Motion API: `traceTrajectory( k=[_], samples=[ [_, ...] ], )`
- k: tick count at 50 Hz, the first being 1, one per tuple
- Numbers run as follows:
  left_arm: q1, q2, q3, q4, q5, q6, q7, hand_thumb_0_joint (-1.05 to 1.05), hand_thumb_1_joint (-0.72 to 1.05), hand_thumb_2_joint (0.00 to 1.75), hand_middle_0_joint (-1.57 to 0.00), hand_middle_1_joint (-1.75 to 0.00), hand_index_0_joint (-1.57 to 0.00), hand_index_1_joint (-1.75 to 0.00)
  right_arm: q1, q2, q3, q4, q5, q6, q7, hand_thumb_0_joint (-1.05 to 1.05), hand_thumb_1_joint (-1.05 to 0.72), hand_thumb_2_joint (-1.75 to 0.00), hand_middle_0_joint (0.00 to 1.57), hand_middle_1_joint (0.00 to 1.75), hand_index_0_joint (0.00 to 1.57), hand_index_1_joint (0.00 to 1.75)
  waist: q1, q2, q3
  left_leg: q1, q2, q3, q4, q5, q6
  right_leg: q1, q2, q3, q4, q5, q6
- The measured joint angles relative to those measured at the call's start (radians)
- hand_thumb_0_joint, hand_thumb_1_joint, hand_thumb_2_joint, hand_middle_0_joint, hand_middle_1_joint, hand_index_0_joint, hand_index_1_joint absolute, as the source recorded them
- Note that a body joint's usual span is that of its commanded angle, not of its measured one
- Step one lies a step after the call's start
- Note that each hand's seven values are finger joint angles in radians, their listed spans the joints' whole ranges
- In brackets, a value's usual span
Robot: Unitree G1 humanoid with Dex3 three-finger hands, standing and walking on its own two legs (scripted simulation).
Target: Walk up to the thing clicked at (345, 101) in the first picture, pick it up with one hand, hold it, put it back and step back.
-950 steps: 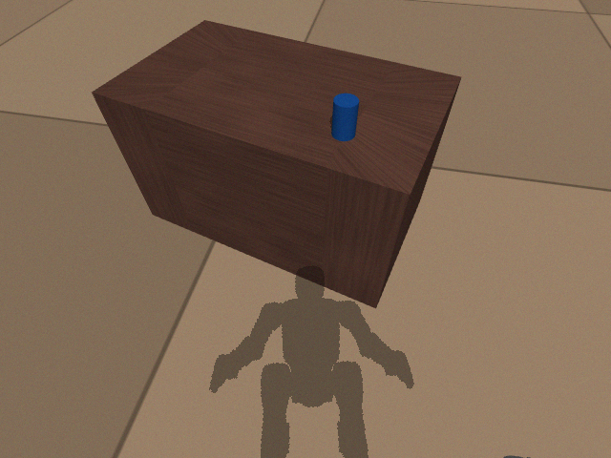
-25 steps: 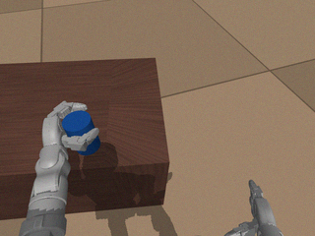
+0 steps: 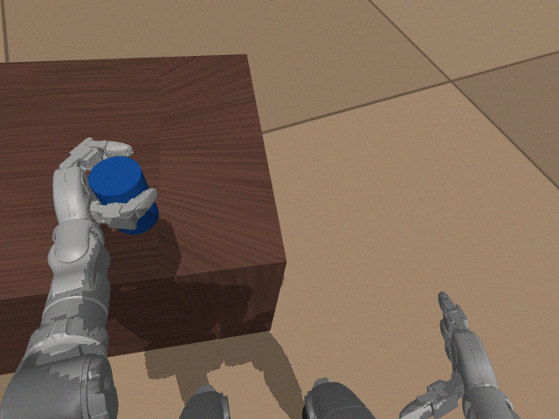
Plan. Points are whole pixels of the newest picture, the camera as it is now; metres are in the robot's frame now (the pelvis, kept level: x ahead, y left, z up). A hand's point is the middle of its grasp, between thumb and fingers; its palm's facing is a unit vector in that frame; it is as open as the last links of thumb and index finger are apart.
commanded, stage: crouch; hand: left
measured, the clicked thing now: (127, 197) +0.44 +0.19 +0.01
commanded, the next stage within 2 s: lower in 0.48 s
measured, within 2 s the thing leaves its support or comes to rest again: rests again in 1.18 s
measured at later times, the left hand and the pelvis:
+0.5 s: hand (130, 177) +0.47 +0.18 +0.02, palm faces +0.16 -0.99 +0.00, open 9.5 cm; pelvis +0.00 -0.01 -0.02, yaw +0 degrees
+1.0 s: hand (138, 190) +0.49 +0.19 -0.04, palm faces +0.14 -0.99 -0.01, open 9.5 cm; pelvis +0.00 +0.00 -0.05, yaw +0 degrees
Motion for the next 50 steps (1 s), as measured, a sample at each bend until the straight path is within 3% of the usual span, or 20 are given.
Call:
traceTrajectory(
  k=[11,26,50],
  samples=[
    [-0.05,0.019,0.008,0.047,0.024,-0.024,0.002,0.0,-0.38,1.18,-0.71,-1.09,-0.75,-1.11,0.037,0.002,0.023,-0.109,-0.011,0.037,0.014,-0.01,0.52,-0.06,0.05,0.05,0.05,0.05,-0.017,-0.004,-0.044,-0.103,0.005,-0.016,0.082,-0.035,-0.003,-0.095,0.006,-0.012,0.076,-0.035,-0.002],
    [-0.116,0.067,0.063,0.106,0.039,-0.041,-0.009,0.0,-0.38,1.18,-0.71,-1.09,-0.75,-1.1,0.064,-0.006,0.034,-0.225,-0.012,0.09,0.026,-0.01,0.52,-0.06,0.06,0.05,0.05,0.05,-0.047,0.005,-0.05,-0.194,0.009,-0.027,0.153,-0.059,-0.009,-0.187,0.012,-0.017,0.153,-0.065,-0.008],
    [-0.148,0.125,0.109,0.182,0.067,-0.1,-0.034,0.0,-0.37,1.17,-0.71,-1.09,-0.75,-1.1,0.058,-0.025,0.04,-0.298,-0.028,0.11,0.042,-0.01,0.52,-0.06,0.06,0.05,0.05,0.05,-0.101,-0.001,-0.07,-0.364,0.015,-0.049,0.281,-0.102,-0.01,-0.344,0.021,-0.03,0.268,-0.107,-0.008]
  ],
)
